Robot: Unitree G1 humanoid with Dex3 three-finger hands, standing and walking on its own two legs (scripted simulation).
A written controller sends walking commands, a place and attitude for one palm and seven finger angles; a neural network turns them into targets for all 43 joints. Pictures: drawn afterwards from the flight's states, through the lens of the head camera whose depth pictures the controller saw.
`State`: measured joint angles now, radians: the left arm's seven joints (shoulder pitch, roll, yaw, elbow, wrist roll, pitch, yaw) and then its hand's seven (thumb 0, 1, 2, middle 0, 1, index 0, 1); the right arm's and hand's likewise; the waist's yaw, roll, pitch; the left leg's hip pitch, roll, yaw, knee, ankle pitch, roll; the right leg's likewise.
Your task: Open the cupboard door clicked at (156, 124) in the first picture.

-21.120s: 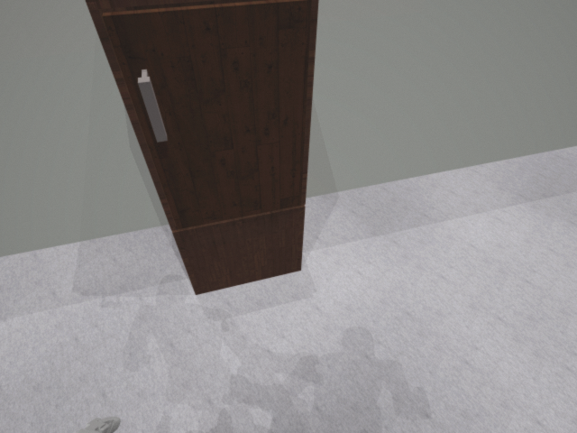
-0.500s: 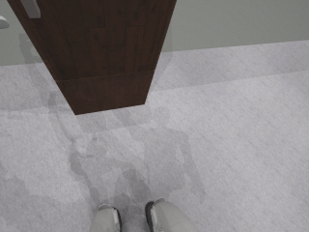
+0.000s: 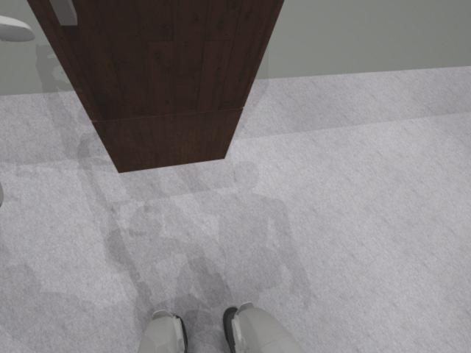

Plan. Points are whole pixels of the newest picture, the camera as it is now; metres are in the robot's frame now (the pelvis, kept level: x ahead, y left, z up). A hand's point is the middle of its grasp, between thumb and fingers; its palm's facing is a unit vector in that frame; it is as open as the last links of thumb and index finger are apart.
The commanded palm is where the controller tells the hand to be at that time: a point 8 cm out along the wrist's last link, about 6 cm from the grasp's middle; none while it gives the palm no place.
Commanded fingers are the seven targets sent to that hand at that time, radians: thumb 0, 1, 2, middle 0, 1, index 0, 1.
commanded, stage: slide the fingers in behind the handle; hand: left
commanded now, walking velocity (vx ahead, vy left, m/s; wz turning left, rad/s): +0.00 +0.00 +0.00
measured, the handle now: out of the picture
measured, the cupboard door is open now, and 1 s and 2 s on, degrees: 0 0 0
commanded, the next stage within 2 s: close the thumb around the handle in 1.38 s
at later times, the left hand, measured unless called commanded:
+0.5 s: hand out of the picture +0.60 +0.17 +0.14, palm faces +0.01 -1.00 +0.01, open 14.0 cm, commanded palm +0.59 +0.19 +0.12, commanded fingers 0.00 -0.50 0.30 -0.30 -1.20 -0.30 -1.20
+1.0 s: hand out of the picture +0.60 +0.14 +0.13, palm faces +0.05 -1.00 +0.00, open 13.9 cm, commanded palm +0.59 +0.17 +0.12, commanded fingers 0.00 -0.50 0.30 -0.30 -1.20 -0.30 -1.20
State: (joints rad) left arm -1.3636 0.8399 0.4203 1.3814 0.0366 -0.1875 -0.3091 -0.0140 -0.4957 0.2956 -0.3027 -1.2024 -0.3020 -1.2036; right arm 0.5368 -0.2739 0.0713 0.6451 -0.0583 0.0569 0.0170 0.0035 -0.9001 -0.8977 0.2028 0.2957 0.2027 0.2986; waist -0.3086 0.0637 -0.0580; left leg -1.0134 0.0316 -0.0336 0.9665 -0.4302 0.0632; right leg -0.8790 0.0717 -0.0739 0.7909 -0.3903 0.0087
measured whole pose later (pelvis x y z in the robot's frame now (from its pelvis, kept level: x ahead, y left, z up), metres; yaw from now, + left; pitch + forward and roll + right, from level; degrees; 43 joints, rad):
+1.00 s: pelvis -0.01 -0.03 +0.00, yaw +0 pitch +26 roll -5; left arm -1.37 0.72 0.41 1.42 0.05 -0.24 -0.15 -0.01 -0.49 0.30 -0.30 -1.20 -0.31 -1.22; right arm 0.54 -0.28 0.05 0.66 -0.06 0.02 0.04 0.00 -0.90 -0.90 0.20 0.30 0.20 0.30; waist -0.31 0.07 -0.05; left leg -0.99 0.05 -0.03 0.94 -0.41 0.02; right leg -0.89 0.09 -0.07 0.82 -0.40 -0.03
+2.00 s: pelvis -0.01 -0.01 +0.00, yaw +0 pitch +27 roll -6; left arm -1.39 0.67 0.38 1.40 0.07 -0.24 -0.09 0.00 0.48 0.72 -0.37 -1.31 -0.38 -1.31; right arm 0.56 -0.27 0.05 0.66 -0.08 0.02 0.06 0.00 -0.90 -0.90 0.20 0.30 0.20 0.30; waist -0.32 0.08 -0.07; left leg -1.02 0.03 -0.03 0.97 -0.42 0.05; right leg -0.90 0.07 -0.07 0.83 -0.40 0.00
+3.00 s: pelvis +0.00 -0.03 +0.02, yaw +2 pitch +18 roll -2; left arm -0.92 0.11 0.34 0.98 0.00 -0.25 0.38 -0.03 0.69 0.79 -0.37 -1.35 -0.40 -1.35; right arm 0.32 -0.25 -0.02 0.63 -0.06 0.01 0.08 0.01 -0.90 -0.90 0.20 0.30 0.20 0.30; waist -0.13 0.05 -0.13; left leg -0.76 0.01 -0.01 0.86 -0.41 0.02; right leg -0.69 0.05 -0.04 0.80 -0.43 -0.03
